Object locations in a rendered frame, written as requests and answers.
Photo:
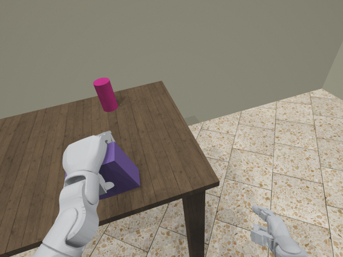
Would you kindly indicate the robot left hand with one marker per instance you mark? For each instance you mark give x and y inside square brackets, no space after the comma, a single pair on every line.
[87,155]

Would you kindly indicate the right robot forearm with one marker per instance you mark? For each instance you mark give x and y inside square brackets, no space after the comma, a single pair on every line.
[284,246]

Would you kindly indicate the left robot forearm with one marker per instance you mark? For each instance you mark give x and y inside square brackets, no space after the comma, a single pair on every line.
[77,221]

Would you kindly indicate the table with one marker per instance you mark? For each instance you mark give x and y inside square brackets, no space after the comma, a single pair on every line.
[147,126]

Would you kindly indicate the sponge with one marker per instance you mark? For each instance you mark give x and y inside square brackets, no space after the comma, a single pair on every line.
[118,169]

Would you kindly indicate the robot right hand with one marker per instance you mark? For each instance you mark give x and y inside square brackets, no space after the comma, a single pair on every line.
[275,228]

